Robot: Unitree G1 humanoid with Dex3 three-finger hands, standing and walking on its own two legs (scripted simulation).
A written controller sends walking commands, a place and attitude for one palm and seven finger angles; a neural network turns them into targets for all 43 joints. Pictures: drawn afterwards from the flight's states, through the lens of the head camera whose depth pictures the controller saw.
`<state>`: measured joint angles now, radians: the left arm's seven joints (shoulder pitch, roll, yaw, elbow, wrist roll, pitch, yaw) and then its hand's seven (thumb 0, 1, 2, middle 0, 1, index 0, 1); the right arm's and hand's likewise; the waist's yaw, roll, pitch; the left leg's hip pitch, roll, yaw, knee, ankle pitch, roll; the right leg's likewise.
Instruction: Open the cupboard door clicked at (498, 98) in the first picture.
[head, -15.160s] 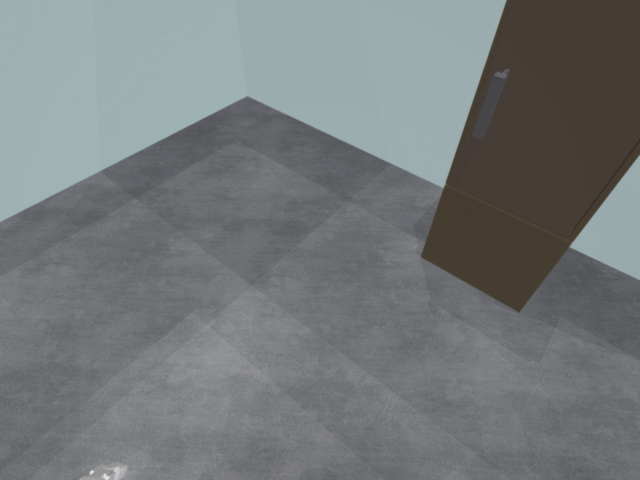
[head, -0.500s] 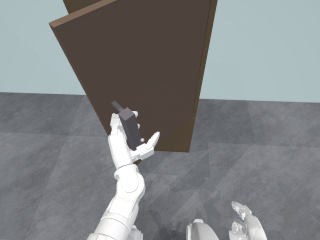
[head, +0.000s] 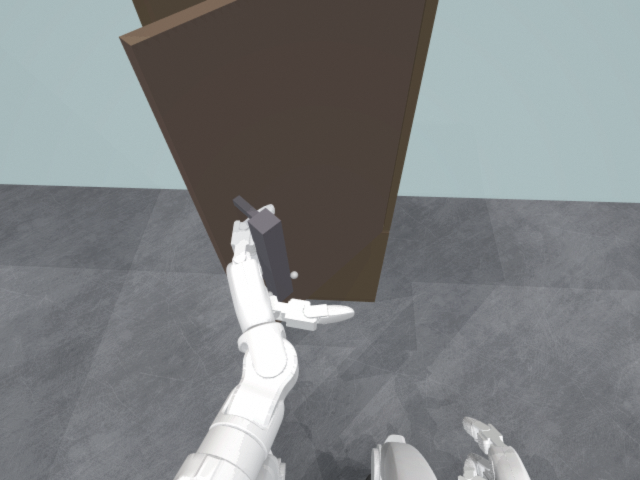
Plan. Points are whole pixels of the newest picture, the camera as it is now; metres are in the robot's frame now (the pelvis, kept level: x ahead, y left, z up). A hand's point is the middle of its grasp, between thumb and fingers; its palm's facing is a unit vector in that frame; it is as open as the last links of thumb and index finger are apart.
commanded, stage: slide the hand sideways off the handle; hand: left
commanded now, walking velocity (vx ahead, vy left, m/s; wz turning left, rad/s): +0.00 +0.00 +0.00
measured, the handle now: (262, 251) +0.40 +0.09 +0.04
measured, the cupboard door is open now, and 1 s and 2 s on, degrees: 48 49 49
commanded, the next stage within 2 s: draw the hand back to the body in 1.26 s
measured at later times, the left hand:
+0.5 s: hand (285, 303) +0.32 +0.05 +0.04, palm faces -0.13 -0.99 +0.00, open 16.3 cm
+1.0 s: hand (240, 351) +0.26 +0.10 +0.04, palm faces -0.08 -1.00 -0.03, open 16.3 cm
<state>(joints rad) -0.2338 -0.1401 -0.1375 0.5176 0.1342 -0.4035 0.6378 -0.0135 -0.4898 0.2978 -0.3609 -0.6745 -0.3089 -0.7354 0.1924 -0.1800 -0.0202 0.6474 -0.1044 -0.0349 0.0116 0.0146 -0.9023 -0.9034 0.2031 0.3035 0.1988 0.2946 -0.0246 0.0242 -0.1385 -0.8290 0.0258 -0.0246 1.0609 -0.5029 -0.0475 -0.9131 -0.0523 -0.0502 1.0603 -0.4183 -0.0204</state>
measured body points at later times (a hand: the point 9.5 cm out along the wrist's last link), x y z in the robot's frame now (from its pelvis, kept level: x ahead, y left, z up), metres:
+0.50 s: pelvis +0.00 +0.02 -0.01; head +0.08 +0.01 +0.44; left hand +0.32 +0.11 +0.04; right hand +0.16 -0.21 -0.11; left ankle +0.01 +0.15 -0.66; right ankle +0.05 -0.11 -0.66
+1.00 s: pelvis +0.02 +0.01 -0.01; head +0.09 +0.00 +0.43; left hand +0.26 +0.16 +0.04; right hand +0.22 -0.21 -0.10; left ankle +0.01 +0.15 -0.66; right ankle +0.05 -0.11 -0.66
